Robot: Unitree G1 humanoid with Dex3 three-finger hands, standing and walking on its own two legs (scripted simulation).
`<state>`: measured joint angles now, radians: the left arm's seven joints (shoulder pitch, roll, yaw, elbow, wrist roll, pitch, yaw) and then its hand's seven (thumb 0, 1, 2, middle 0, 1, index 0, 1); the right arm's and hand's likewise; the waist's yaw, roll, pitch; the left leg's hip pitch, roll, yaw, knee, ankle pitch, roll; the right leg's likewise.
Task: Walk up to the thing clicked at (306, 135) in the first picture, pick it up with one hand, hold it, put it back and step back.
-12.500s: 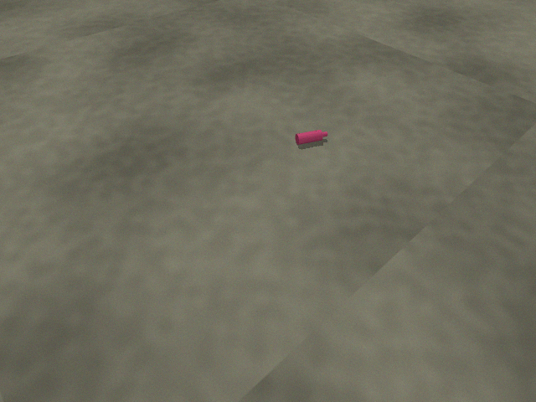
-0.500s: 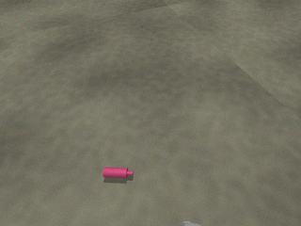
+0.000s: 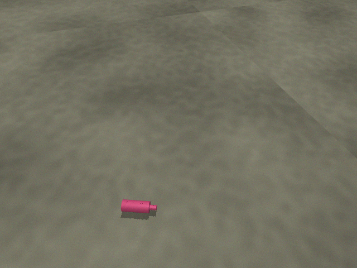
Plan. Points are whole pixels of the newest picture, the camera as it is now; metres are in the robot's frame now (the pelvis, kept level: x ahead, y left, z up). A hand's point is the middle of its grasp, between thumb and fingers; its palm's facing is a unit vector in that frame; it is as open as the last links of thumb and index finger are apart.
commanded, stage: walk up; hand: left
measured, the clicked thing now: (139, 206) +0.56 +0.21 -0.73
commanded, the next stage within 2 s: none
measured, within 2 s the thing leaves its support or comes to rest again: neither
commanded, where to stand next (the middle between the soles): +0.14 +0.00 m, yaw -3 degrees
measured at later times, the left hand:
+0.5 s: hand out of the picture +0.09 +0.24 -0.14, palm faces -0.02 -0.94 -0.34, open 7.3 cm
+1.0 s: hand (79, 262) +0.18 +0.25 -0.15, palm faces -0.06 -0.92 -0.39, open 7.4 cm
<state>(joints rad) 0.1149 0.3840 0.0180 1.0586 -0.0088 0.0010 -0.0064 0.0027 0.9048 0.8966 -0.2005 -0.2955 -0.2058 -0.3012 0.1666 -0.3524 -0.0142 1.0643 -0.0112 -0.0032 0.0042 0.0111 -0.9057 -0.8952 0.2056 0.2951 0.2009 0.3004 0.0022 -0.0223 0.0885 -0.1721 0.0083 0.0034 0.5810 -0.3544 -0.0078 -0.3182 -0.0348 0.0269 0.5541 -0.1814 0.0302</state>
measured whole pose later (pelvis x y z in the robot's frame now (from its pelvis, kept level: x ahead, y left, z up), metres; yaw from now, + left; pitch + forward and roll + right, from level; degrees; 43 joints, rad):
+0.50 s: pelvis +0.02 -0.01 +0.01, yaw -1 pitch -2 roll +1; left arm 0.10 0.34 0.02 1.14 0.02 -0.02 -0.02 0.00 0.90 0.90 -0.20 -0.30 -0.21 -0.30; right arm 0.09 -0.37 -0.02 1.12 -0.02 -0.01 0.02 0.01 -0.91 -0.90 0.20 0.29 0.20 0.30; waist 0.01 0.02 0.06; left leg -0.08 0.03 0.02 0.39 -0.30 -0.01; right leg -0.26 -0.01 0.03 0.43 -0.17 0.01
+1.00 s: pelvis +0.11 -0.01 +0.00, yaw -3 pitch -3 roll -1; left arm 0.19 0.36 0.02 0.95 -0.01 0.00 0.01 0.00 0.90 0.90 -0.20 -0.30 -0.21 -0.30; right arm 0.17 -0.40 -0.05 0.97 0.00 0.02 0.00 0.01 -0.91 -0.90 0.20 0.29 0.20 0.30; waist 0.01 0.04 0.17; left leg -0.37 0.02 -0.03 0.67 -0.25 0.00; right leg -0.19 0.00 -0.01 0.58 -0.34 0.00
